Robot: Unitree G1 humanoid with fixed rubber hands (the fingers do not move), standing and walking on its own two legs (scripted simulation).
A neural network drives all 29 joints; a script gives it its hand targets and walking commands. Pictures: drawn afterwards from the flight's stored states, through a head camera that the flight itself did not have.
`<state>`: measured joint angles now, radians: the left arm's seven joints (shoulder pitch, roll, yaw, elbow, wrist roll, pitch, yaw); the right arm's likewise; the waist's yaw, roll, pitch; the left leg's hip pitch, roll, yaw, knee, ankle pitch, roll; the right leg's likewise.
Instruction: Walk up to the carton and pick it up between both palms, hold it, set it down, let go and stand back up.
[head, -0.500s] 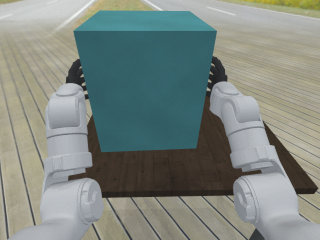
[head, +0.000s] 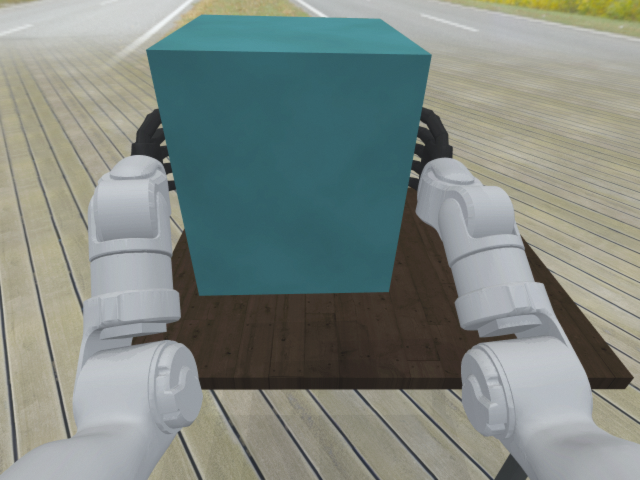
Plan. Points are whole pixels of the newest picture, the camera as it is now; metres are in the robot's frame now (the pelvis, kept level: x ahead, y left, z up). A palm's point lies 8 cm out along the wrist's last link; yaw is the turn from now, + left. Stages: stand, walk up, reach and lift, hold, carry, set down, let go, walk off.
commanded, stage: hold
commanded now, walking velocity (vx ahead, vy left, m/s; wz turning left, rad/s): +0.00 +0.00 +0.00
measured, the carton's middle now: (293, 151) +0.44 +0.01 +0.29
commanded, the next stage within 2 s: none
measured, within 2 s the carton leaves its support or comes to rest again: neither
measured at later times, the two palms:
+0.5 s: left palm (148, 173) +0.38 +0.17 +0.29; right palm (430, 173) +0.36 -0.15 +0.29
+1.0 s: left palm (139, 179) +0.37 +0.18 +0.28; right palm (422, 171) +0.37 -0.14 +0.29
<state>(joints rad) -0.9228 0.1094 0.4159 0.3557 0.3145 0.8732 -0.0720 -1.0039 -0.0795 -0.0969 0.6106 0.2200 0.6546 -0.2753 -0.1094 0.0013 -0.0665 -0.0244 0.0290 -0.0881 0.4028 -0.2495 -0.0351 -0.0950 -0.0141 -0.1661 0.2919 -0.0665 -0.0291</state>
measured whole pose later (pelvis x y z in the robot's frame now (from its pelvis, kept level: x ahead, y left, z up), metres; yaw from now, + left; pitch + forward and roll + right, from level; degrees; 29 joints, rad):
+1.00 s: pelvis +0.00 +0.00 +0.00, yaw -1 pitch -9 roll -1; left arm -0.89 0.09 0.44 0.26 0.34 0.90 -0.08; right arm -0.99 -0.08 -0.06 0.57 0.26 0.64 -0.29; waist -0.08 -0.01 -0.03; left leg 0.00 0.04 -0.07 0.40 -0.26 -0.04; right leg -0.08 0.00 -0.14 0.28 -0.06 -0.03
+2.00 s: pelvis +0.00 +0.00 +0.00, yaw +1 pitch -7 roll -1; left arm -0.90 0.12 0.40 0.31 0.29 0.87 -0.06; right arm -0.99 -0.04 -0.13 0.58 0.20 0.62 -0.28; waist -0.10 -0.01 -0.04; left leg -0.05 0.03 -0.10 0.42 -0.25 -0.04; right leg -0.11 -0.01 -0.17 0.30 -0.07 -0.03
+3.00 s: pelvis +0.00 +0.00 +0.00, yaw -1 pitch -8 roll -1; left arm -0.88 0.09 0.43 0.29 0.33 0.88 -0.08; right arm -0.98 -0.06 -0.09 0.59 0.22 0.63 -0.28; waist -0.08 -0.01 -0.04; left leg -0.01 0.04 -0.08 0.40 -0.25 -0.04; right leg -0.08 0.00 -0.15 0.30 -0.07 -0.04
